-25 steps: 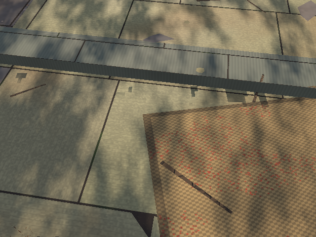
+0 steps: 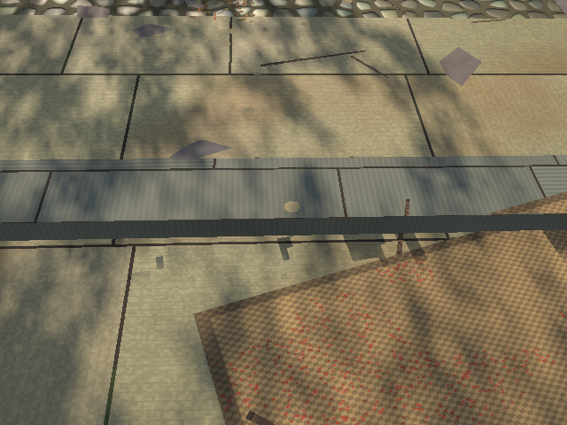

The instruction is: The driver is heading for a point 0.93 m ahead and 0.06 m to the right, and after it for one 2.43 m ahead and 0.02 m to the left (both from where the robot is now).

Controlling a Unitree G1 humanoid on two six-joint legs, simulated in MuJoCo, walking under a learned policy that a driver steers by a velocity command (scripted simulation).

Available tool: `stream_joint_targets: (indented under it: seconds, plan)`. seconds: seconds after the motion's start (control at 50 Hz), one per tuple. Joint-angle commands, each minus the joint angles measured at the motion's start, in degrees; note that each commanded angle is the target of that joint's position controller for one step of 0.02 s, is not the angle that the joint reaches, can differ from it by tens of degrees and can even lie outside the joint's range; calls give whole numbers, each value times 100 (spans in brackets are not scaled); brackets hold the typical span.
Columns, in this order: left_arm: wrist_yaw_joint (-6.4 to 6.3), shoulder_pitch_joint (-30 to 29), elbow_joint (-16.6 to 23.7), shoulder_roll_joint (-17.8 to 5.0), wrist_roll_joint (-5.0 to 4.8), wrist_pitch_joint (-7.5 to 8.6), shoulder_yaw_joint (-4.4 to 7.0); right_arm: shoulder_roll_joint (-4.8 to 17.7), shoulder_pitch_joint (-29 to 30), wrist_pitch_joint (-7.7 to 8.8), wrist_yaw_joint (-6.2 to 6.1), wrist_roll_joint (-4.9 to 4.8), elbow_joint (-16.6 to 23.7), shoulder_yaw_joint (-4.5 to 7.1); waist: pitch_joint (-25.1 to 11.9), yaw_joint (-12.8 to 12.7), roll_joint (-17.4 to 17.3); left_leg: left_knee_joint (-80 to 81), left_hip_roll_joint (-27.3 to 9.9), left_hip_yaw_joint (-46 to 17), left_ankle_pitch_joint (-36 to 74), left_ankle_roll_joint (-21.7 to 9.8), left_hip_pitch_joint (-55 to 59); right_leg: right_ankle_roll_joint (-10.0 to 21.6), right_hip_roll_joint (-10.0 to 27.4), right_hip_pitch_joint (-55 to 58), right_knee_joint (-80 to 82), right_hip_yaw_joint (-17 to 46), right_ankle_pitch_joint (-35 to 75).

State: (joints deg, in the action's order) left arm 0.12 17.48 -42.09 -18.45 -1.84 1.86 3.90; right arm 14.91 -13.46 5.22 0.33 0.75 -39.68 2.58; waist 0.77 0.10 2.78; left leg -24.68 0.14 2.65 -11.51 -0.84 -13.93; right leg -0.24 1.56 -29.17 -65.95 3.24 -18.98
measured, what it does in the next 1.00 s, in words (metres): walks ahead: right foot, then left foot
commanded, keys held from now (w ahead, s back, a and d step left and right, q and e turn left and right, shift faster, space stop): w+e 0.34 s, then w+q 0.66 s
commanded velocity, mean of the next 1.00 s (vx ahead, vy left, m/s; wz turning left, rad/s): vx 0.50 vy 0.00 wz -0.05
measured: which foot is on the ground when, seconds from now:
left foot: down 0.00-0.32, up 0.34-0.86, down 0.88-1.00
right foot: up 0.00-0.30, down 0.32-0.90, up 0.92-1.00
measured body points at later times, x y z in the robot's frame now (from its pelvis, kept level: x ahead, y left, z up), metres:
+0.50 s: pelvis +0.26 -0.09 +0.00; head +0.29 -0.11 +0.44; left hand +0.46 +0.13 -0.10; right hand +0.29 -0.39 -0.12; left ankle +0.27 +0.08 -0.65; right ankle +0.28 -0.16 -0.74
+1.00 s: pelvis +0.55 -0.09 -0.01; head +0.59 -0.10 +0.43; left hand +0.65 +0.18 -0.13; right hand +0.70 -0.37 -0.11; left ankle +0.62 -0.03 -0.74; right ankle +0.39 -0.22 -0.63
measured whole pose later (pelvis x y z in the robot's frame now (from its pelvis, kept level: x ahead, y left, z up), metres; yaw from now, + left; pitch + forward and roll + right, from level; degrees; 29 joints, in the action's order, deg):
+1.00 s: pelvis +0.55 -0.09 -0.01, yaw +0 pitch +2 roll +0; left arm 0.3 14.6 -44.3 -17.0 -0.6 5.3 2.1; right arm 17.3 -10.9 3.7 2.0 -0.8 -37.5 3.5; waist 3.2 0.1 0.0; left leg -31.1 5.6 1.1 -9.4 -5.8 -23.3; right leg 0.8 -0.4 -18.3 -70.3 1.2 -23.3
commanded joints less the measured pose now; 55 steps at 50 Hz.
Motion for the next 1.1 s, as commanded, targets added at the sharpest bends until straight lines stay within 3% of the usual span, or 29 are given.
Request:
stream_joint_targets:
  seconds: [0.02, 0.14, 0.24, 0.28, 0.3, 0.32, 0.34, 0.36, 0.38, 0.4, 0.42, 0.44, 0.46, 0.5, 0.56, 0.66, 0.76, 0.82, 0.86, 0.88, 0.9, 0.92, 0.94, 0.96, 0.98, 1.0, 1.02, 1.06, 1.1]
  plan:
    - [43, -237, 572, -171, 32, -15, 55, 681, -3, 130, -28, -12, 196, 220, 85, 78, -897, 1516, -1516, -1240, 660, -954, 855, -92, 448, -1216, 174, 238, 480]
    - [217, -1110, 868, 0, 68, 17, -61, 1058, -148, 82, -88, -68, -105, 347, 242, 294, -611, 1634, -1476, -82, 1363, -892, 1013, -63, 421, -983, 2032, -60, 1823]
    - [355, -1758, 1188, -132, 47, 10, -41, 1328, -447, -41, -88, -212, -345, 442, 427, 387, -589, 1363, -1671, 401, 1894, -679, 1589, 282, 266, -748, 2864, -432, 1506]
    - [364, -1560, 1226, -323, 80, -22, 59, 1507, -444, -116, -110, -253, -364, 495, 143, 159, -747, 614, -1655, 648, 3759, -557, 1798, 526, -76, -128, 2973, -755, 931]
    - [346, -1037, 1125, -512, 86, -47, 171, 1572, -422, -164, -125, -278, -360, 512, -203, -175, -767, -225, -1568, 802, 4604, -471, 1734, 688, -332, 633, 3096, -918, 803]
    - [280, -73, 862, -811, 61, -83, 357, 1469, -416, -186, -147, -280, -330, 464, -712, -680, -644, -1460, -1359, 981, 4648, -291, 1177, 906, -581, 2056, 3371, -937, 1093]
    - [151, 772, 677, -1286, 12, -154, 525, 1109, -591, -156, -154, -84, -208, 317, -1224, -926, 150, -3316, -1074, 972, 2137, -18, -382, 1259, 239, 3815, 3412, 410, 1223]
    - [142, 417, 820, -1725, 23, -67, 493, 424, -1129, -4, -67, 45, 85, 63, -1935, -190, 1358, -5055, 24, 134, -2353, 241, -2558, 2289, 1659, 5196, 4250, 3833, -225]
    - [173, 530, 872, -1085, 61, 19, 324, 1021, -547, 139, -3, -209, -11, 170, -2106, -690, 469, -5454, -175, -753, -2122, 161, -2995, 2153, 1865, 5072, 4884, 4118, -580]
    - [193, 348, 767, -853, 113, 94, 240, 1182, -145, 187, 18, -386, 112, 216, -1243, -667, 312, -5313, -400, -642, -1588, 49, -3287, 1894, 1740, 4392, 4915, 3191, -21]
    - [190, 15, 739, -719, 103, 139, 185, 1094, -62, 197, -30, -317, 64, 183, -795, -434, -91, -4906, -685, -599, -1096, 12, -3049, 1690, 1519, 3553, 4890, 2442, 715]
    - [184, -316, 735, -538, 150, 170, 125, 1071, -77, 167, -59, -198, -11, 199, -528, -225, -77, -4538, -863, -611, -772, 37, -2708, 1561, 1294, 2884, 4951, 1872, 1373]
    - [177, -485, 746, -408, 223, 212, 74, 1051, -301, 88, -39, -193, -96, 206, -486, -32, 94, -4404, -989, -688, -509, 47, -2312, 1499, 1149, 2462, 5118, 1508, 1735]
    - [172, -547, 613, -404, 235, 326, 78, 881, -536, -70, -27, -198, -239, 183, -435, 102, 85, -4204, -999, -649, -234, 145, -2022, 1519, 1078, 2074, 5424, 1020, 2229]
    - [127, -424, 359, -465, 269, 429, 103, 724, -198, -186, -58, -189, -177, 152, -50, 27, -56, -3567, -919, -770, 491, 273, -2427, 1387, 970, 1989, 5697, 294, 2683]
    - [25, -332, 144, -521, 265, 431, 87, 529, 456, -95, 61, -213, -21, 95, 231, -258, -42, -1832, -607, -623, 2005, 195, -2376, 972, 813, 2286, 5955, -536, 2545]
    - [-32, 81, -185, -647, 190, 268, 140, 394, 1140, -53, 272, -205, 353, 12, 497, -536, -177, -1004, -488, -366, 1651, -44, -2884, 940, 1202, 3445, 5693, -792, 3151]
    - [-109, -10, -197, -822, 163, 112, 191, 510, 1101, -73, 378, -188, 554, 59, 240, -336, 3, -883, -168, 49, 770, -310, -2567, 819, 1308, 3894, 4912, -988, 5167]
    - [-194, -103, -142, -972, 172, 18, 225, 807, 406, -132, 360, -174, 497, 212, -324, 105, 233, -992, 240, 333, 212, -570, -1517, 686, 1257, 3856, 3706, -1135, 6864]
    - [-233, -219, -106, -959, 158, -5, 208, 1083, -411, -141, 296, -183, 341, 364, -752, 585, 122, -632, 415, 278, 489, -790, -271, 531, 1088, 3326, 2545, -1263, 6716]
    - [-254, -130, 1, -756, 241, 60, 107, 1514, -1257, -194, 182, -185, 208, 515, -1356, 929, -461, -499, -331, -941, 724, -1151, 1527, 330, 788, 1974, 827, -1290, 4812]
    - [-121, 360, 221, -24, 314, 237, -125, 1851, -1061, -173, 139, -223, 326, 586, -1883, 325, -1969, 12, -1803, -4246, 83, -2384, 3558, -115, -655, -716, -1432, -817, -872]
    - [21, -28, 229, -542, 188, 489, -50, 1376, -1164, -144, 136, -182, 379, 434, -2316, 695, -1152, 544, -1884, -4854, -450, -2336, 3841, 32, -452, -1379, -1827, 455, -1185]
    - [91, -611, 464, -712, -36, 610, -18, 1147, -1002, -123, 114, -124, 399, 374, -1556, 743, -789, 653, -1682, -3939, -310, -2026, 3265, 146, -156, -1617, -1562, 460, -743]
    - [84, -764, 546, -581, 15, 663, -63, 1106, -645, -100, 125, -132, 418, 358, -849, 433, -147, 751, -1453, -3311, 317, -1851, 2297, 163, 85, -1538, -908, 352, -399]
    - [38, -801, 511, -616, 176, 640, -25, 936, -320, -87, 115, -152, 476, 313, -580, 234, -6, 832, -1264, -2888, 926, -1743, 1677, 106, 279, -1256, -323, 305, -226]
    - [31, -706, 519, -613, 235, 577, -4, 910, -138, -92, 92, -100, 560, 282, -401, 56, -199, 961, -1131, -2683, 1391, -1753, 1129, 22, 347, -893, -146, 284, -133]
    - [12, -495, 484, -511, 297, 452, -23, 951, 34, -91, 46, -112, 591, 291, -280, -129, -351, 1143, -984, -2371, 1900, -1786, 506, -205, 368, -604, 319, 155, -46]
    - [-21, -645, 531, -355, 308, 371, -87, 1107, 19, -94, -20, -133, 547, 331, -158, -125, -417, 1202, -792, -1951, 2105, -1711, -18, -419, 314, -447, 1063, -11, 299]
